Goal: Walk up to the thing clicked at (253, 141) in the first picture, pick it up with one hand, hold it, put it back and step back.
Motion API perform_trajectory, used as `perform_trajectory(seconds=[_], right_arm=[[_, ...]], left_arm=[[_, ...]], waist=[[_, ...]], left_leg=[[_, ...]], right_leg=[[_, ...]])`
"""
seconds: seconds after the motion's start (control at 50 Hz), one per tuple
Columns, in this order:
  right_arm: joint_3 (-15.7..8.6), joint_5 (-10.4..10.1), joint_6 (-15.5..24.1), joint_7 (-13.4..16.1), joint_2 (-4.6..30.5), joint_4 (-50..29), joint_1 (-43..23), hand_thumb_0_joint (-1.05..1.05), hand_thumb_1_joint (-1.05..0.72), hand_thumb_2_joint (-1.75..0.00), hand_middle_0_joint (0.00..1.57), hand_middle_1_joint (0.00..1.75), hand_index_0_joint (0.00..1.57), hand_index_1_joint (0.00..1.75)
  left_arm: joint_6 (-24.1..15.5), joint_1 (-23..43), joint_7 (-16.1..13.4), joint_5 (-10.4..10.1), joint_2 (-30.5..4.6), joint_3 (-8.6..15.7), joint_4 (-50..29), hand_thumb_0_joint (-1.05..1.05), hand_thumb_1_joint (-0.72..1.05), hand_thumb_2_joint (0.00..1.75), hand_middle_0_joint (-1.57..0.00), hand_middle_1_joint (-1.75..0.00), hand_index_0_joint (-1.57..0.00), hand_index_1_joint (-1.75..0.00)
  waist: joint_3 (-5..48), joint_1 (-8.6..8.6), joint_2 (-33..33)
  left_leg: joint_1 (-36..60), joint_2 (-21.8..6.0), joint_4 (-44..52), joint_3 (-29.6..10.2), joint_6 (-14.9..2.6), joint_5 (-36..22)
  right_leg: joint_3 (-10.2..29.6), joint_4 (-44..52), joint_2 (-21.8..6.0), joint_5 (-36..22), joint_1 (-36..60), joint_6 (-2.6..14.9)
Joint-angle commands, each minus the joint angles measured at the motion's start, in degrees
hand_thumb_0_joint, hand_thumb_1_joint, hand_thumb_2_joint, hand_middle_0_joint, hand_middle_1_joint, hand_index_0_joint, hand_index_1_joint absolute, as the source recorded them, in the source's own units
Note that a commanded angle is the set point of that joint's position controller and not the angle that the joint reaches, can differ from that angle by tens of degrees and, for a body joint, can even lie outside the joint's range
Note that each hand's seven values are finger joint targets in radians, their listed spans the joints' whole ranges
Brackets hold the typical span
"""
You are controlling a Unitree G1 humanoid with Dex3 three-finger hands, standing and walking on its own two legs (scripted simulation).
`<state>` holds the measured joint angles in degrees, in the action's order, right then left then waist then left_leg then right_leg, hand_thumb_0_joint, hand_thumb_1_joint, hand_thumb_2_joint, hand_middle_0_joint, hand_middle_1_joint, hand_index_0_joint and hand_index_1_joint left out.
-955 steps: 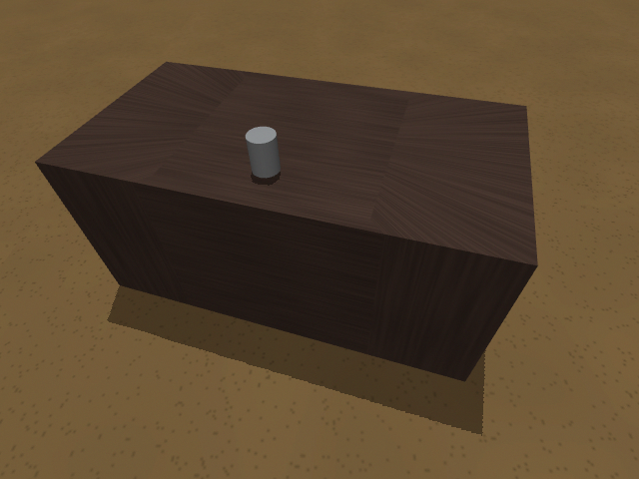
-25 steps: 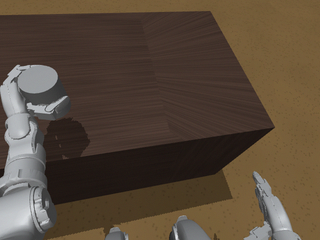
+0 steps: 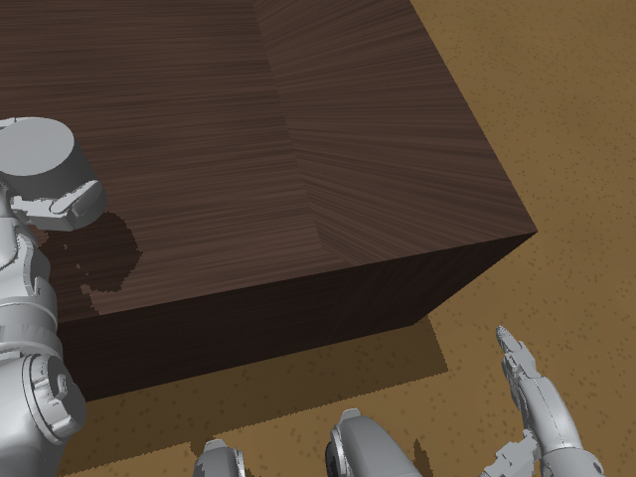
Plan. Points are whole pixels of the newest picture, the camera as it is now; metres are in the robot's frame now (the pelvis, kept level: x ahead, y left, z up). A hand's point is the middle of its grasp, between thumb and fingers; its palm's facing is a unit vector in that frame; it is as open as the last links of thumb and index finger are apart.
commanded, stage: lower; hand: left
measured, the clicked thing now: (55, 177) +0.51 +0.24 +0.03
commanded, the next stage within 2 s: loosen in 0.72 s
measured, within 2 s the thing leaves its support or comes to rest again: rests again in 0.60 s
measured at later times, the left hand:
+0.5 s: hand (65, 193) +0.52 +0.24 -0.01, palm faces +0.29 -0.96 -0.03, open 10.8 cm
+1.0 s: hand (68, 199) +0.52 +0.25 -0.03, palm faces +0.30 -0.95 -0.02, open 10.8 cm
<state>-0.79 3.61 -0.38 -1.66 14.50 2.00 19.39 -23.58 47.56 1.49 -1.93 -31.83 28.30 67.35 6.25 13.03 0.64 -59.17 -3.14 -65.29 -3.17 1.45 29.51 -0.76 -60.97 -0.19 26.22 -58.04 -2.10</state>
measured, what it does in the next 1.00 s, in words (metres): stands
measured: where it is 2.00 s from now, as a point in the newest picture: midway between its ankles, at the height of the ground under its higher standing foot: outside the picture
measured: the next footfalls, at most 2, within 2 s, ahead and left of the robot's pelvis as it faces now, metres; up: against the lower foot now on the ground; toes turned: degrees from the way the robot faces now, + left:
none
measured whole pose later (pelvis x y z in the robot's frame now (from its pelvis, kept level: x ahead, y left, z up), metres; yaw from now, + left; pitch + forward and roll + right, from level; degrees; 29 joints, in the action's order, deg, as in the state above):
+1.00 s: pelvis -0.02 +0.01 -0.04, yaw -1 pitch +29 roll -5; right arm -0.4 4.9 -1.2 -2.7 14.9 -5.0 19.5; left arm -28.3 52.4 -0.6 0.8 -37.8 30.4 72.4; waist 7.8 17.8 0.9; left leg -74.3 -3.0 -77.2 -4.7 1.2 31.9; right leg -1.5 -71.5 0.1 28.0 -72.2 -2.5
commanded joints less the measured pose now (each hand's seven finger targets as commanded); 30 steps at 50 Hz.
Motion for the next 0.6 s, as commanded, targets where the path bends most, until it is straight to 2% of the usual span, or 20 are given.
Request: perform_trajectory(seconds=[0.0, 0.04, 0.08, 0.1, 0.12, 0.14, 0.16, 0.18, 0.2, 0.22, 0.24, 0.26, 0.3, 0.36, 0.4, 0.46, 0.5, 0.54, 0.56, 0.58], right_arm=[[-5.69, -0.13, 2.74, 0.41, 8.58, -10.14, 2.56, 0.00, 0.57, -0.05, 0.05, 0.05, 0.05, 0.05], [-5.34, -0.16, 2.69, 0.24, 8.26, -10.88, 2.35, 0.00, 0.56, -0.05, 0.05, 0.05, 0.05, 0.05], [-5.98, 0.08, 2.81, 0.38, 9.10, -11.34, 2.40, 0.00, 0.56, -0.05, 0.05, 0.05, 0.05, 0.05], [-6.10, 0.10, 2.82, 0.49, 9.41, -12.33, 1.96, 0.00, 0.55, -0.05, 0.05, 0.05, 0.05, 0.05], [-5.50, 0.07, 2.95, 0.46, 8.92, -12.48, 1.35, 0.00, 0.55, -0.05, 0.05, 0.05, 0.05, 0.05], [-7.74, 0.03, 2.94, 0.83, 10.74, -13.09, 1.59, 0.00, 0.55, -0.05, 0.05, 0.05, 0.05, 0.05], [-6.79, 0.18, 2.91, 0.72, 10.75, -14.37, 1.45, 0.00, 0.55, -0.05, 0.05, 0.05, 0.05, 0.05], [-5.71, 0.30, 2.73, 0.61, 9.29, -13.25, 1.76, 0.00, 0.55, -0.05, 0.05, 0.05, 0.05, 0.05], [-6.38, 0.33, 2.68, 0.56, 10.27, -14.36, 2.15, 0.00, 0.55, -0.06, 0.05, 0.05, 0.05, 0.05], [-6.85, 0.58, 2.33, 0.55, 10.11, -11.43, 4.07, 0.00, 0.55, -0.06, 0.05, 0.05, 0.05, 0.05], [-7.39, 0.60, 2.30, 0.55, 10.85, -12.77, 3.97, 0.00, 0.55, -0.05, 0.05, 0.05, 0.05, 0.05], [-6.71, 0.61, 2.41, 0.47, 10.36, -13.40, 3.29, 0.00, 0.55, -0.05, 0.05, 0.05, 0.05, 0.05], [-6.94, 0.68, 2.12, 0.30, 10.16, -12.18, 4.53, 0.00, 0.55, -0.05, 0.05, 0.05, 0.05, 0.05], [-6.48, 0.76, 2.23, 0.07, 9.74, -12.55, 2.74, 0.00, 0.54, -0.05, 0.05, 0.05, 0.05, 0.05], [-5.27, 0.73, 2.18, -0.22, 8.93, -13.47, 2.04, 0.00, 0.55, -0.05, 0.05, 0.05, 0.05, 0.05], [-6.14, 0.77, 2.18, -0.19, 9.39, -13.97, 1.36, 0.00, 0.56, -0.05, 0.05, 0.05, 0.05, 0.05], [-6.80, 0.80, 2.25, 0.01, 10.17, -13.92, 0.84, 0.00, 0.56, -0.05, 0.05, 0.05, 0.05, 0.05], [-7.61, 0.85, 2.42, 0.12, 11.38, -15.34, 0.12, 0.00, 0.56, -0.05, 0.05, 0.05, 0.05, 0.05], [-7.29, 0.92, 2.35, 0.02, 10.72, -15.18, 1.23, 0.00, 0.56, -0.05, 0.05, 0.05, 0.05, 0.05], [-6.15, 0.79, 2.36, 0.02, 9.72, -15.54, 0.75, 0.00, 0.55, -0.05, 0.05, 0.05, 0.05, 0.05]], left_arm=[[-6.99, 27.02, 0.00, -1.51, -16.89, 2.31, -14.79, 0.00, 0.12, 1.27, -1.20, -1.35, -1.22, -1.36], [-7.93, 28.63, 0.15, -1.50, -18.03, 2.34, -16.62, 0.00, 0.12, 1.26, -1.20, -1.34, -1.22, -1.36], [-8.85, 30.13, 0.55, -1.12, -19.08, 2.21, -17.84, 0.00, 0.14, 1.26, -1.22, -1.36, -1.24, -1.37], [-9.29, 31.04, 0.71, -1.11, -19.57, 2.50, -17.64, 0.00, 0.14, 1.27, -1.24, -1.37, -1.25, -1.38], [-9.66, 31.38, 0.74, -1.12, -20.87, 2.91, -18.92, 0.00, 0.13, 1.28, -1.24, -1.37, -1.25, -1.39], [-9.84, 31.67, 0.67, -1.20, -21.71, 3.75, -18.34, 0.00, 0.14, 1.28, -1.24, -1.38, -1.25, -1.39], [-9.83, 31.88, 0.32, -0.95, -22.11, 3.78, -18.57, 0.00, 0.16, 1.28, -1.23, -1.37, -1.24, -1.38], [-9.95, 32.14, 0.11, -0.97, -20.53, 2.91, -17.75, 0.00, 0.14, 1.28, -1.22, -1.37, -1.24, -1.38], [-9.82, 31.49, -0.29, -0.94, -20.26, 2.85, -16.99, 0.00, 0.13, 1.27, -1.21, -1.35, -1.22, -1.37], [-10.23, 32.02, -0.85, -0.53, -22.13, 4.02, -18.06, 0.00, 0.12, 1.27, -1.21, -1.36, -1.22, -1.37], [-10.43, 32.27, -1.09, -0.24, -23.39, 4.62, -18.24, 0.00, 0.11, 1.26, -1.20, -1.34, -1.21, -1.36], [-10.32, 31.86, -0.99, -0.27, -21.90, 3.61, -17.23, 0.00, 0.12, 1.27, -1.20, -1.35, -1.21, -1.37], [-10.29, 31.45, -1.10, 0.41, -22.41, 3.74, -16.42, 0.00, 0.12, 1.28, -1.23, -1.36, -1.24, -1.38], [-9.95, 30.34, -1.05, 0.73, -20.31, 2.96, -13.66, 0.00, 0.08, 1.29, -1.25, -1.39, -1.26, -1.40], [-9.82, 30.36, -1.07, 0.86, -20.71, 2.96, -12.68, 0.00, 0.09, 1.31, -1.25, -1.41, -1.27, -1.42], [-9.50, 29.66, -1.66, 1.27, -21.50, 3.59, -9.93, 0.00, 0.08, 1.32, -1.28, -1.43, -1.30, -1.44], [-9.94, 30.92, -1.35, 0.99, -20.58, 2.93, -9.97, 0.00, 0.08, 1.31, -1.27, -1.42, -1.29, -1.43], [-10.37, 30.83, -1.27, 1.03, -21.92, 3.62, -10.77, 0.00, 0.10, 1.31, -1.28, -1.43, -1.31, -1.44], [-10.57, 31.86, -1.40, 1.43, -22.22, 3.28, -11.58, 0.00, 0.09, 1.32, -1.28, -1.44, -1.30, -1.44], [-10.80, 32.02, -1.58, 1.40, -22.54, 3.43, -11.34, 0.00, 0.08, 1.32, -1.30, -1.44, -1.32, -1.45]], waist=[[34.36, 0.09, -12.28], [36.24, 0.02, -14.73], [39.48, 0.79, -16.81], [39.25, 1.33, -16.64], [40.88, 0.48, -17.04], [41.43, 1.67, -16.79], [41.96, 1.11, -17.14], [40.38, 1.45, -18.21], [40.84, 1.65, -17.76], [40.22, 1.74, -19.69], [41.17, 1.85, -19.87], [40.30, 2.07, -20.20], [38.40, 2.34, -20.49], [36.02, 2.48, -19.63], [36.43, 2.31, -19.94], [36.21, 2.74, -18.10], [35.71, 3.26, -18.61], [36.85, 3.33, -18.78], [37.94, 3.81, -19.08], [38.19, 3.33, -18.51]], left_leg=[[19.59, 1.37, 4.32, 1.24, -1.83, -26.89], [22.15, 1.13, 3.28, 0.66, -1.45, -29.79], [24.18, 0.71, 2.42, 0.17, -1.01, -32.59], [22.92, 0.76, 2.29, 0.07, -0.93, -32.41], [22.49, 1.16, 1.82, 0.48, -1.22, -31.48], [22.01, 1.15, 1.38, 0.52, -1.36, -31.28], [22.25, 1.21, 1.45, 0.52, -1.31, -30.65], [21.27, 1.28, 1.39, 0.63, -1.20, -29.40], [22.29, 1.22, 1.22, 0.37, -1.20, -29.66], [22.03, 1.10, 0.74, 0.31, -1.01, -30.93], [23.67, 0.99, 0.50, 0.14, -0.86, -31.14], [23.62, 0.93, 0.42, -0.08, -0.77, -30.84], [22.29, 0.91, 0.42, -0.06, -0.70, -29.53], [19.24, 0.88, 0.19, -0.05, -0.79, -27.72], [18.21, 0.90, -0.01, 0.05, -0.92, -26.52], [14.66, 1.05, -0.31, 0.28, -1.28, -24.22], [15.13, 0.84, -0.35, -0.18, -1.04, -23.34], [17.19, 0.40, -0.49, -0.93, -0.76, -23.53], [16.59, 0.48, -0.74, -0.62, -0.92, -23.28], [15.28, 0.77, -0.68, -0.51, -0.98, -22.38]], right_leg=[[-0.88, 3.54, 1.24, -23.45, 14.61, 2.72], [-1.21, 2.71, 1.46, -23.08, 11.95, 2.91], [-1.42, 1.67, 1.58, -24.40, 11.28, 3.09], [-1.51, 1.26, 1.58, -24.79, 11.64, 3.10], [-0.97, 0.90, 1.38, -25.10, 13.13, 2.92], [-0.89, 0.62, 1.30, -25.88, 13.38, 2.86], [-0.82, 0.48, 1.33, -25.07, 13.39, 2.87], [-0.91, 0.30, 1.32, -23.88, 12.34, 2.92], [-1.05, 0.36, 1.44, -23.54, 11.45, 2.97], [-1.18, -0.09, 1.42, -24.00, 10.36, 2.97], [-1.47, -0.20, 1.60, -23.13, 9.04, 3.07], [-1.62, -0.34, 1.68, -22.27, 8.18, 3.15], [-1.80, -0.61, 1.77, -21.20, 6.81, 3.24], [-1.74, -1.04, 1.69, -20.17, 5.98, 3.29], [-1.77, -1.17, 1.80, -18.92, 5.56, 3.33], [-1.47, -1.62, 1.76, -18.96, 6.93, 3.13], [-1.78, -2.15, 2.01, -17.24, 4.64, 3.29], [-2.26, -2.24, 2.37, -15.80, 2.36, 3.48], [-2.03, -2.36, 2.25, -16.32, 3.45, 3.40], [-1.99, -2.69, 2.24, -16.36, 4.83, 3.30]])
